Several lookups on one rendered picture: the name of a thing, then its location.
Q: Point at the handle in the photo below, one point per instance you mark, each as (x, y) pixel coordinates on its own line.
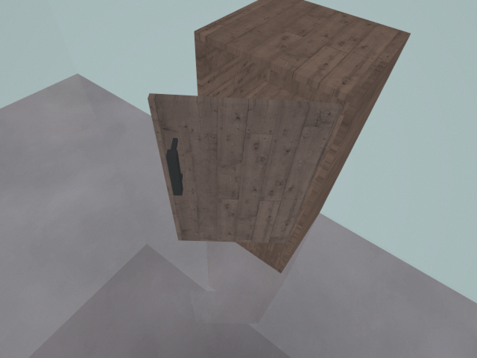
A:
(174, 168)

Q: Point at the cupboard door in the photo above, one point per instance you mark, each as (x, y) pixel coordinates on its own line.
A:
(247, 164)

